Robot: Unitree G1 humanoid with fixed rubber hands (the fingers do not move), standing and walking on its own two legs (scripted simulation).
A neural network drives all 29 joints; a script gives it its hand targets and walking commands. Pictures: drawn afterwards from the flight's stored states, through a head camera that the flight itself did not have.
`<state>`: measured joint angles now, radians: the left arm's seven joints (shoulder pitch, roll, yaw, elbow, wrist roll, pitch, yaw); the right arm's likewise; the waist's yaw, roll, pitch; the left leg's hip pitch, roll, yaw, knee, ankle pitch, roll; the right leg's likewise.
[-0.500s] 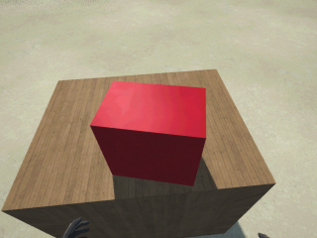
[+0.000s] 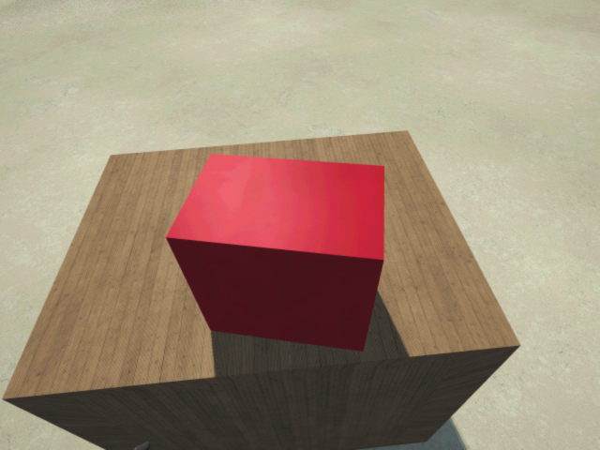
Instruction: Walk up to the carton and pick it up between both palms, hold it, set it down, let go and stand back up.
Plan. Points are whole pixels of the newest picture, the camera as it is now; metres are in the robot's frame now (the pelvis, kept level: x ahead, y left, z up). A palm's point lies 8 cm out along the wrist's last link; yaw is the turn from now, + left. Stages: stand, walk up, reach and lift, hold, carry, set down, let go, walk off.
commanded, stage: stand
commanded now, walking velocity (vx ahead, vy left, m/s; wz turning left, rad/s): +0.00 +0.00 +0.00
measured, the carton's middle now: (289, 255) +0.41 +0.02 +0.03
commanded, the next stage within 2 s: none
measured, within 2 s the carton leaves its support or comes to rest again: neither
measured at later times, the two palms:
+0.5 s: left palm out of the picture +0.12 +0.26 -0.10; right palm out of the picture +0.06 -0.29 -0.13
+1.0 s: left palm out of the picture +0.11 +0.25 -0.10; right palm out of the picture +0.05 -0.29 -0.13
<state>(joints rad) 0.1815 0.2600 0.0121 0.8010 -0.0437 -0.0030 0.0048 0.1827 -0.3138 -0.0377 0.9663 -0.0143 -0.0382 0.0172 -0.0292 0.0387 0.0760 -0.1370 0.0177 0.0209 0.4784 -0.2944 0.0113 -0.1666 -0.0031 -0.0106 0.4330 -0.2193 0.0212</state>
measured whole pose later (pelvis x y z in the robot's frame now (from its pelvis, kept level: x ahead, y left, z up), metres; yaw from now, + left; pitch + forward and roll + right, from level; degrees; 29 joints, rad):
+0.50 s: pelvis +0.00 -0.01 +0.00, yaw +0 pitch -3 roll +0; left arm 0.15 0.26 0.01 0.86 -0.04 0.00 0.01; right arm 0.18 -0.31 -0.04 1.02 -0.01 -0.04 0.02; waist -0.03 0.04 0.08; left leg -0.13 0.02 0.02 0.45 -0.28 0.00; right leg -0.17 0.00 -0.01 0.43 -0.22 0.02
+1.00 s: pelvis -0.01 -0.01 +0.00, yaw +0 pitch -3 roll +0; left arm 0.14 0.27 0.01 0.92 -0.04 -0.01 0.01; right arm 0.18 -0.32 -0.04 1.04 -0.01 -0.03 0.02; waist -0.03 0.03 0.08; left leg -0.11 0.02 0.02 0.44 -0.27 0.00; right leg -0.16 0.00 -0.01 0.43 -0.21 0.01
